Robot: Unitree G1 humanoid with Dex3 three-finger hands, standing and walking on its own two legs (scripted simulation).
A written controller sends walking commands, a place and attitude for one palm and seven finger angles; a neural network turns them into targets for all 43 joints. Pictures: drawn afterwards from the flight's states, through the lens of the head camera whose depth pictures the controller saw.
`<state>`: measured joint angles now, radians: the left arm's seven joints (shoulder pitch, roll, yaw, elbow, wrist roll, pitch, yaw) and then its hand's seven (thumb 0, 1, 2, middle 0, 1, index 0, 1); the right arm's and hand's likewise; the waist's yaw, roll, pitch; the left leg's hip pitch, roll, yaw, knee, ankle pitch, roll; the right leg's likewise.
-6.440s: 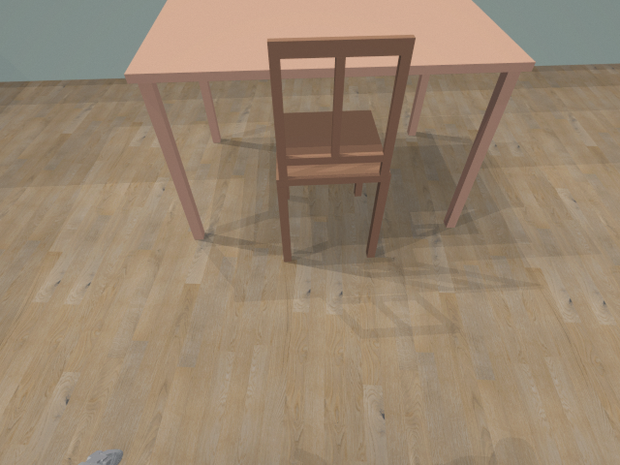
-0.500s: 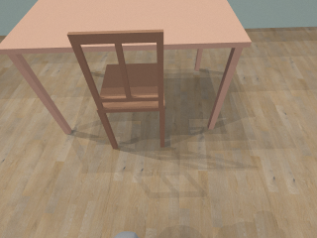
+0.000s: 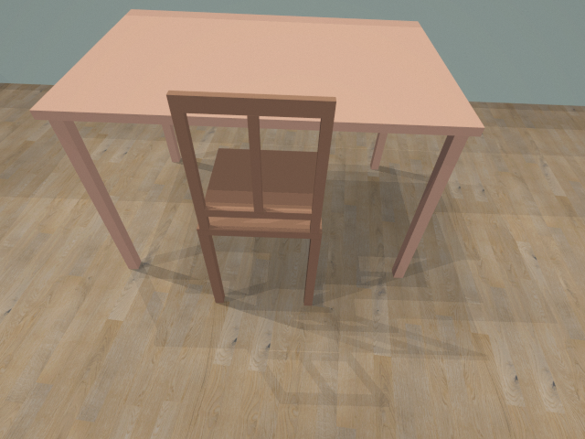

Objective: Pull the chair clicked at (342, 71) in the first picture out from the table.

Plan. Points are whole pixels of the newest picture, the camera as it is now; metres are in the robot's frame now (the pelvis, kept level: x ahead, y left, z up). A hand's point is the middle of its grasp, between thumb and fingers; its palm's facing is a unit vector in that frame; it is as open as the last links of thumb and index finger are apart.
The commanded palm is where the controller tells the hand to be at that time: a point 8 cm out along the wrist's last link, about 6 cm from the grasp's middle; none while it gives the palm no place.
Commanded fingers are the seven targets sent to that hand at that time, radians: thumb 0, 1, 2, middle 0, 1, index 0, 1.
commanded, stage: take the last steps up to it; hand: left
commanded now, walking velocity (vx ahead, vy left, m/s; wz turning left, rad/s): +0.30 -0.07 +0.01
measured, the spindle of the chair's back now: (256, 167) +0.75 +0.12 -0.10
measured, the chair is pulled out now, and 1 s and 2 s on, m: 0.00 0.00 0.00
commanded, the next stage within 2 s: come to a stop and stand still in 0.66 s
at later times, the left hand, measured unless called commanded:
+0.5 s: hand out of the picture +0.11 +0.10 -0.17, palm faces +0.11 -0.98 -0.18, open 7.3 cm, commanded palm none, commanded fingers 0.00 0.90 0.90 -0.20 -0.30 -0.20 -0.30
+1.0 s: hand (228, 352) +0.31 +0.13 -0.19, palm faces +0.09 -0.97 -0.23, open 7.3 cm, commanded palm none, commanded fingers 0.00 0.90 0.90 -0.20 -0.30 -0.20 -0.30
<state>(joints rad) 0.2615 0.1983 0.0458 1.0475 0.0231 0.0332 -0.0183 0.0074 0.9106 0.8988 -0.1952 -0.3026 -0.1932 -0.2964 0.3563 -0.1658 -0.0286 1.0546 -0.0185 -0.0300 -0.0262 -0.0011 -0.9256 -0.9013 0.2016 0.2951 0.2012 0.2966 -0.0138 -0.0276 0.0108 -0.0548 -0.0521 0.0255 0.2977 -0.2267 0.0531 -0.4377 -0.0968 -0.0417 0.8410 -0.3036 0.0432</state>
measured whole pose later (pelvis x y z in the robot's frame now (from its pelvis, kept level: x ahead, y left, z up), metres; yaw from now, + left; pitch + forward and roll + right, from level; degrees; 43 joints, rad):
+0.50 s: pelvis +0.14 -0.06 +0.00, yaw +1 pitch +0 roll +0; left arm 0.38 0.11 0.03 1.11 0.02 -0.07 0.01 0.00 0.92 0.90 -0.20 -0.30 -0.20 -0.30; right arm 0.20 -0.18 -0.06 1.03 -0.02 -0.01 0.01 0.01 -0.91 -0.90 0.19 0.29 0.19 0.30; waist 0.01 0.04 0.01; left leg -0.54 0.10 0.06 0.86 -0.21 0.00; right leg -0.04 0.02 -0.13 0.30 -0.25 -0.05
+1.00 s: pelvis +0.29 -0.05 -0.01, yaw +2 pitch -2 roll +2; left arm 0.24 0.17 0.03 1.06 0.02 -0.01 0.04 0.01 0.92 0.90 -0.20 -0.30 -0.19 -0.30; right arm 0.21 -0.16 -0.03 1.07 0.00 0.00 -0.04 -0.01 -0.93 -0.90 0.20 0.29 0.20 0.30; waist 0.02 -0.03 0.05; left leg -0.20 -0.01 0.10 0.51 -0.29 0.01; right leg -0.31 -0.07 -0.03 0.58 -0.24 0.01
